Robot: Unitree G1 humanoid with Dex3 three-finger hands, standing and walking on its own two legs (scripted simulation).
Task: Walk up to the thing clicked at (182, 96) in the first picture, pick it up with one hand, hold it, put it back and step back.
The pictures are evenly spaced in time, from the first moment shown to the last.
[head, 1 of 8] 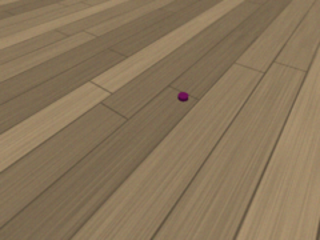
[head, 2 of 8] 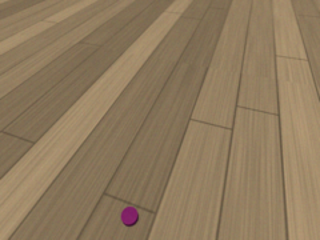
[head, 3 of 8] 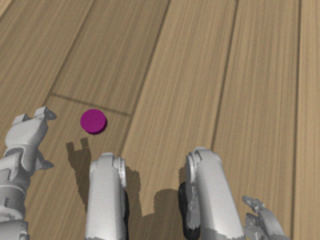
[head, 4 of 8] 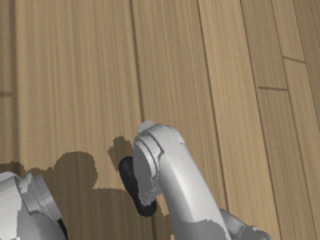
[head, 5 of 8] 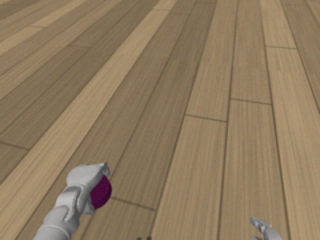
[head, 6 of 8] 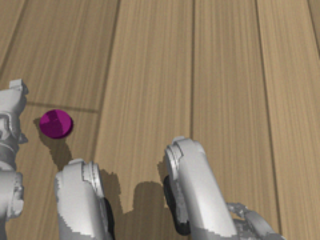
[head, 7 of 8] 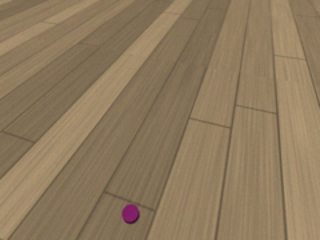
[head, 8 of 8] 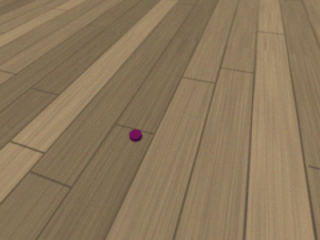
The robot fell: no
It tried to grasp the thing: yes
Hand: left
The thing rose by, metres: 0.69
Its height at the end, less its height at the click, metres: +0.00
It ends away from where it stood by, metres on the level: 0.01
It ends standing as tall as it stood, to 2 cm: yes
